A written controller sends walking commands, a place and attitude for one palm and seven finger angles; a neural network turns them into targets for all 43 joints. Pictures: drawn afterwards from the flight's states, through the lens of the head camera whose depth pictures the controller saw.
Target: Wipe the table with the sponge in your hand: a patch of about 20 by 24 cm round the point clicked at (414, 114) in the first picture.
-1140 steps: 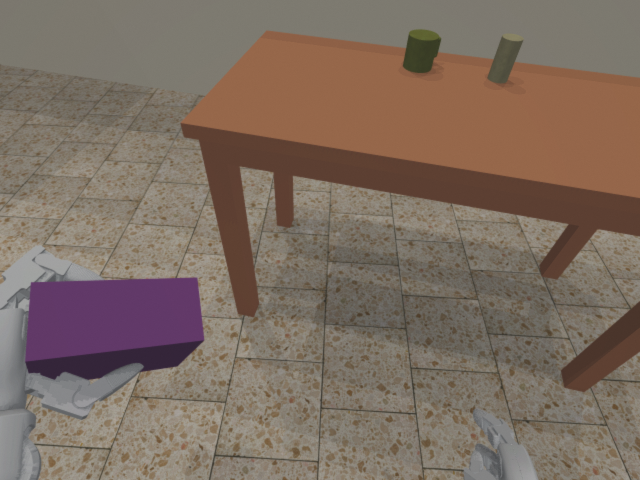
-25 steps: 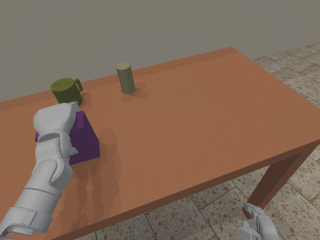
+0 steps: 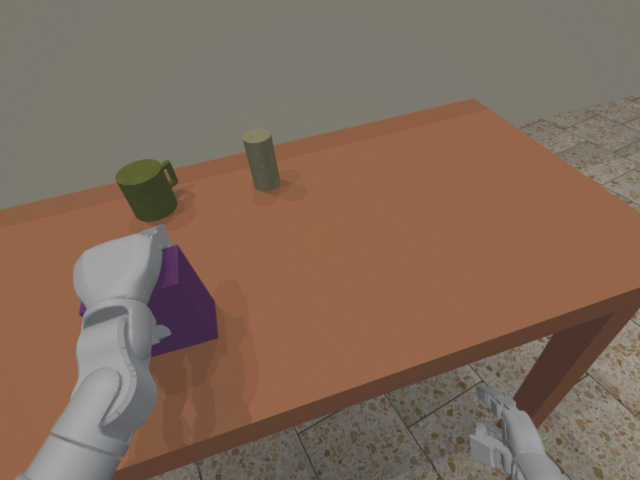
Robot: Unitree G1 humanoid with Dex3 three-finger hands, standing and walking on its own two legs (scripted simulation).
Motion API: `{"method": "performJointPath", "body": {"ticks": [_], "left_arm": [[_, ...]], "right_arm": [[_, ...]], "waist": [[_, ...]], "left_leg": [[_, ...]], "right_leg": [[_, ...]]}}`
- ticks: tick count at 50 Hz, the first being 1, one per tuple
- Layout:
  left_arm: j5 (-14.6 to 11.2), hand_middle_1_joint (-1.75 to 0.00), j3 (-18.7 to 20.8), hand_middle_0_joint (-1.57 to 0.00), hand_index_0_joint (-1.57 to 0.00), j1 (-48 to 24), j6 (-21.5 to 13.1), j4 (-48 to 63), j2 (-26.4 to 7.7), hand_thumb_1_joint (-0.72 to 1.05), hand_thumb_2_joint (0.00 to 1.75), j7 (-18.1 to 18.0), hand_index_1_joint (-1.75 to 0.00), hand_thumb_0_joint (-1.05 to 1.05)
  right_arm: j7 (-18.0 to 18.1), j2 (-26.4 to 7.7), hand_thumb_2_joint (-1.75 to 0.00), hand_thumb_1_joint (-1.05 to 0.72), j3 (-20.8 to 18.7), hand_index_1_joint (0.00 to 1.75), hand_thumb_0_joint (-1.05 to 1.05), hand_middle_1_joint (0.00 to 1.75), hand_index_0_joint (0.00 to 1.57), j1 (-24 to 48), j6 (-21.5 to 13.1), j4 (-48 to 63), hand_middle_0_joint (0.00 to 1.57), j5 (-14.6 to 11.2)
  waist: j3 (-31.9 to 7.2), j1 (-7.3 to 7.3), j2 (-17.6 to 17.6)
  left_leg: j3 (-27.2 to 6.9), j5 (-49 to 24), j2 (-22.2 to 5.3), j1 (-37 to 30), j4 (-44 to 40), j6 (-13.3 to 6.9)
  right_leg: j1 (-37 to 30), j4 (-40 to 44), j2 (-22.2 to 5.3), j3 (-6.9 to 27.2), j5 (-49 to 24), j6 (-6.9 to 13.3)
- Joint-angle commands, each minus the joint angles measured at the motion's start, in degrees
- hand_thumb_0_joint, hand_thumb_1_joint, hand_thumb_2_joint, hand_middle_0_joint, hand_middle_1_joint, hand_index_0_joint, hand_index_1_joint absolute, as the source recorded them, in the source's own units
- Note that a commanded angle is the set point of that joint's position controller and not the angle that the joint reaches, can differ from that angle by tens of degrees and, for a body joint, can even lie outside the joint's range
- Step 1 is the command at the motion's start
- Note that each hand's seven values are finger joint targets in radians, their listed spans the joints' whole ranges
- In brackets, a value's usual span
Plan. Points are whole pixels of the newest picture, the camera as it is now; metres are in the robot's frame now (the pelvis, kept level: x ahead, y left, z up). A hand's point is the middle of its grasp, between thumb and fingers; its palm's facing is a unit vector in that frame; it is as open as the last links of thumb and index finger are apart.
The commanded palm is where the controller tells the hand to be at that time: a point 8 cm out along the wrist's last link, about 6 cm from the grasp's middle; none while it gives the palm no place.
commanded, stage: wipe back along the middle lane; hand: left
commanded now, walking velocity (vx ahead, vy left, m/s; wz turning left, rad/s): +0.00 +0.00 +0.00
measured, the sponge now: (164, 315) +0.29 +0.26 +0.07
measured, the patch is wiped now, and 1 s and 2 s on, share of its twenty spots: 0.75 0.85 0.90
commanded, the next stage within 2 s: slide across to the third lane in 0.14 s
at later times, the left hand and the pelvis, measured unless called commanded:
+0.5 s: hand (153, 308) +0.26 +0.24 +0.12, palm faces +0.08 -0.05 -1.00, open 10.5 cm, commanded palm +0.23 +0.21 +0.17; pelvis -0.01 -0.02 +0.00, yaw +1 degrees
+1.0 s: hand (209, 291) +0.29 +0.17 +0.13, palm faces +0.12 -0.10 -0.99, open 10.4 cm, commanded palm +0.26 +0.17 +0.18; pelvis -0.02 -0.02 +0.00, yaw +0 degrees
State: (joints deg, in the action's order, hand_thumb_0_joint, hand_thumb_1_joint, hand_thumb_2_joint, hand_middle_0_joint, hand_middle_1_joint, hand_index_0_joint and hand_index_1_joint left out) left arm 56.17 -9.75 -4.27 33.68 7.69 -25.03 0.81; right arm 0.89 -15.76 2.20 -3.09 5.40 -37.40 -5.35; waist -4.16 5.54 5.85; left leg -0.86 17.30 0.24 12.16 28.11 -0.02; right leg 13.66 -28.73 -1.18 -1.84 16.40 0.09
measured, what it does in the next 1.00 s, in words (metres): stands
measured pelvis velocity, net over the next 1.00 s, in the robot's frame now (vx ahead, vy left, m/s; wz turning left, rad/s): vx -0.02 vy -0.02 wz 0.01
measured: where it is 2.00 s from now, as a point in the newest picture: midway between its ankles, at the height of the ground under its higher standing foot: outside the picture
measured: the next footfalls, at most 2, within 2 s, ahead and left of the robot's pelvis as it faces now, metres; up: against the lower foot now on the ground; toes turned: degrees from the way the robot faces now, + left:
none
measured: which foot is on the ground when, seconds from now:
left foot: down 0.00-1.00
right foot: down 0.00-1.00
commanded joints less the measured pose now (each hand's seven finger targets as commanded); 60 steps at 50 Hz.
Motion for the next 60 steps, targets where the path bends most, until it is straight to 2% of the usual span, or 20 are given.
{"method": "performJointPath", "body": {"ticks": [1, 11, 15, 16, 20, 21, 25, 29, 30, 31, 35, 38, 40, 42, 45, 46, 55, 56, 58, 60], "left_arm": [[-3.1, -1.6, 0.7, -1.2, -1.2, -2.4, 1.4, 5.5, -3.0, 0.1, 1.3, 2.5, -1.6, 0.0], [-3.5, -1.6, 0.7, -1.2, -1.2, 2.2, 0.9, 8.8, -2.5, 0.1, 1.3, 2.5, -1.6, 0.0], [-2.9, -1.6, 4.0, -1.2, -1.2, -2.7, 1.0, 8.7, -7.3, 0.1, 1.3, 1.8, -1.6, 0.0], [-3.1, -1.6, 0.5, -1.2, -1.2, -5.7, 1.1, 8.5, -4.0, 0.1, 1.3, 2.1, -1.6, 0.0], [-2.2, -1.6, 2.2, -1.2, -1.2, -11.8, 0.6, 6.2, -7.3, 0.1, 1.3, 2.2, -1.6, 0.0], [-2.6, -1.6, -1.5, -1.2, -1.2, -14.4, -0.2, 7.8, -3.4, 0.1, 1.3, 2.5, -1.6, 0.0], [-3.0, -1.6, 1.0, -1.2, -1.2, -13.1, -2.6, 8.5, -5.7, 0.1, 1.3, 2.4, -1.6, 0.0], [-3.5, -1.6, -2.4, -1.2, -1.2, -15.0, -4.4, 9.5, -2.1, 0.1, 1.3, 1.6, -1.6, 0.0], [-3.2, -1.6, -1.2, -1.2, -1.2, -15.9, -3.9, 9.6, -3.3, 0.1, 1.3, 1.1, -1.6, 0.0], [-3.6, -1.6, -4.1, -1.2, -1.2, -16.5, -3.6, 8.6, 0.1, 0.1, 1.3, 0.9, -1.6, 0.0], [-2.3, -1.6, -1.8, -1.2, -1.2, -22.4, -1.5, 5.7, -3.4, 0.1, 1.3, -0.6, -1.6, 0.0], [-2.4, -1.6, -4.9, -1.2, -1.2, -22.5, -0.4, 2.4, 0.3, 0.1, 1.3, -0.8, -1.6, 0.0], [-1.7, -1.6, -3.7, -1.2, -1.2, -24.8, 0.1, 3.2, -1.5, 0.1, 1.3, -1.1, -1.6, 0.0], [-2.0, -1.6, -7.3, -1.2, -1.2, -23.7, 0.4, 3.7, 2.5, 0.1, 1.3, -0.8, -1.6, 0.0], [-2.0, -1.6, -4.0, -1.2, -1.2, -23.9, 1.2, 3.2, -0.9, 0.1, 1.3, -1.2, -1.6, 0.0], [-2.4, -1.6, -7.2, -1.2, -1.2, -25.2, 1.5, 2.5, 2.8, 0.1, 1.3, -1.1, -1.6, 0.0], [-0.7, -1.6, -2.6, -1.2, -1.2, -31.4, 2.8, -6.0, -2.3, 0.1, 1.3, -2.0, -1.6, 0.0], [-0.7, -1.6, -5.1, -1.2, -1.2, -32.0, 3.0, -6.5, 0.4, 0.1, 1.3, -1.8, -1.6, 0.0], [-0.1, -1.6, -4.4, -1.2, -1.2, -32.0, 3.2, -8.9, -0.5, 0.1, 1.3, -1.6, -1.6, 0.0], [0.5, -1.6, -0.6, -1.2, -1.2, -31.6, 3.7, -11.3, -4.7, 0.1, 1.3, -1.4, -1.6, 0.0]], "right_arm": [[0.0, -4.9, -0.9, -0.9, -1.1, 0.3, 0.0, 0.3, 0.2, 13.9, -4.2, 12.1, 0.2, 0.2], [-0.1, -4.4, -0.9, -0.9, -1.1, 0.3, 0.0, 0.3, 0.2, 14.6, -4.7, 12.8, 0.2, 0.2], [0.6, -4.8, -0.9, -0.9, -1.1, 0.3, 0.0, 0.3, 0.2, 15.5, -5.0, 11.6, 0.2, 0.4], [0.9, -4.4, -0.9, -0.9, -0.8, 0.3, 0.0, 0.3, 0.2, 14.6, -5.3, 12.1, 0.2, 0.3], [1.8, -4.5, -0.9, -0.9, -0.8, 0.3, 0.0, 0.3, 0.2, 15.3, -6.2, 10.7, 0.2, 0.3], [1.9, -3.9, -0.9, -0.9, -0.5, 0.3, 0.0, 0.3, 0.2, 14.3, -7.0, 11.6, 0.2, 0.4], [1.7, -3.8, -0.9, -0.9, -0.8, 0.3, 0.0, 0.3, 0.2, 15.2, -8.0, 11.1, 0.2, 0.8], [1.2, -3.3, -0.9, -0.9, -1.0, 0.3, 0.0, 0.3, 0.2, 14.3, -8.6, 10.5, 0.2, 0.8], [1.1, -3.2, -0.9, -0.9, -0.9, 0.3, 0.0, 0.3, 0.2, 15.6, -8.9, 10.7, 0.2, 0.7], [1.1, -3.0, -0.9, -0.9, -0.8, 0.3, 0.0, 0.3, 0.2, 14.7, -9.2, 10.8, 0.2, 0.8], [1.4, -3.3, -0.9, -0.9, -0.8, 0.3, 0.0, 0.3, 0.2, 17.2, -8.8, 9.3, 0.2, 0.4], [1.2, -3.3, -0.9, -0.9, -0.9, 0.3, 0.0, 0.3, 0.2, 16.5, -8.4, 8.7, 0.2, 0.5], [1.0, -3.2, -0.9, -0.9, -0.8, 0.3, 0.0, 0.3, 0.2, 17.6, -8.4, 8.7, 0.2, 0.2], [0.1, -2.7, -0.9, -0.9, -0.8, 0.3, 0.0, 0.3, 0.2, 17.4, -8.4, 9.0, 0.2, 0.2], [0.0, -3.1, -0.9, -0.9, -0.9, 0.3, 0.0, 0.3, 0.2, 18.1, -7.5, 8.9, 0.2, 0.3], [0.1, -2.8, -0.9, -0.9, -0.6, 0.3, 0.0, 0.3, 0.2, 17.9, -7.5, 9.3, 0.2, 0.4], [1.1, -3.5, -0.9, -0.9, -0.5, 0.3, 0.0, 0.3, 0.2, 17.1, -5.8, 7.9, 0.2, 0.2], [1.1, -3.2, -0.9, -0.9, -0.5, 0.3, 0.0, 0.3, 0.2, 16.9, -5.9, 8.5, 0.2, 0.2], [1.0, -3.6, -0.9, -0.9, -0.7, 0.3, 0.0, 0.3, 0.2, 16.3, -5.5, 7.9, 0.2, 0.3], [1.2, -4.1, -0.9, -0.9, -0.7, 0.3, 0.0, 0.3, 0.2, 16.2, -5.0, 7.6, 0.2, 0.5]], "waist": [[-8.3, 0.35, -8.7], [-7.2, 0.67, -9.3], [-6.7, 0.34, -9.1], [-7.1, -0.29, -9.4], [-6.6, -0.44, -8.6], [-8.9, -0.87, -8.7], [-9.8, -0.04, -8.3], [-9.6, -0.31, -7.4], [-9.1, -0.1, -8.0], [-9.3, -0.2, -9.3], [-7.4, -0.01, -9.9], [-8.3, 0.14, -8.9], [-9.7, 0.05, -9.2], [-10.9, 0.05, -8.3], [-10.3, 0.42, -10.0], [-10.0, -0.05, -10.2], [-8.8, -0.28, -8.8], [-9.5, -0.55, -8.9], [-9.7, -0.58, -8.2], [-9.6, -0.3, -10.1]], "left_leg": [[-0.3, -19.6, 0.8, -0.7, -1.7, -1.9], [0.1, -16.7, 1.0, 0.1, -1.1, -2.3], [-0.2, -14.5, 1.0, -0.1, -0.8, -2.2], [0.3, -14.3, 1.3, 0.1, -0.7, -2.4], [-0.1, -12.0, 1.3, -0.8, -1.1, -2.3], [0.3, -13.2, 1.8, -1.3, -0.6, -2.6], [-0.3, -14.8, 1.5, -2.6, -0.6, -2.4], [0.1, -15.4, 1.6, -3.1, -1.4, -2.2], [-0.4, -14.7, 1.4, -3.3, -1.6, -2.0], [0.3, -14.7, 1.7, -3.0, -1.4, -2.3], [-0.2, -11.4, 1.4, -3.0, -2.9, -1.8], [0.4, -12.5, 1.7, -3.2, -2.9, -1.9], [0.2, -12.5, 1.6, -3.5, -2.9, -1.7], [0.4, -14.0, 1.8, -3.6, -2.6, -1.7], [0.4, -13.6, 1.4, -3.1, -2.9, -1.7], [1.0, -13.1, 1.7, -2.7, -3.0, -2.0], [1.1, -10.1, 1.6, -1.8, -4.0, -1.4], [1.7, -11.0, 1.8, -1.9, -3.6, -1.7], [1.6, -11.6, 1.7, -1.8, -3.4, -1.6], [1.6, -11.1, 1.7, -0.8, -3.6, -1.5]], "right_leg": [[-5.9, 1.3, 2.1, -1.1, -19.2, 2.6], [-5.1, 1.3, 2.1, -0.5, -16.7, 2.2], [-3.9, 2.2, 2.2, 1.9, -15.1, 2.3], [-3.8, 2.0, 1.9, 0.6, -14.4, 1.9], [-2.3, 3.3, 2.0, 2.2, -11.1, 2.1], [-3.3, 2.7, 1.6, 0.8, -12.7, 1.9], [-4.4, 2.7, 1.8, 2.0, -15.6, 2.3], [-4.2, 3.0, 1.4, 0.4, -15.4, 1.9], [-3.8, 3.2, 1.9, 1.3, -14.0, 2.5], [-3.9, 3.2, 1.6, 0.1, -13.9, 2.0], [-2.6, 4.5, 1.9, 1.4, -8.7, 2.5], [-3.5, 4.3, 1.7, 0.0, -10.4, 2.4], [-4.1, 3.9, 1.9, 1.2, -10.1, 2.7], [-4.7, 3.3, 1.6, 0.2, -12.3, 2.5], [-5.2, 3.6, 1.9, 1.0, -11.9, 2.6], [-5.1, 3.8, 1.7, 0.1, -11.5, 2.3], [-3.8, 4.8, 1.8, 1.3, -7.2, 2.7], [-4.4, 4.5, 1.6, 0.7, -8.8, 2.5], [-4.4, 4.4, 1.6, 0.7, -10.1, 2.6], [-5.1, 4.9, 1.6, 1.9, -9.7, 2.5]]}}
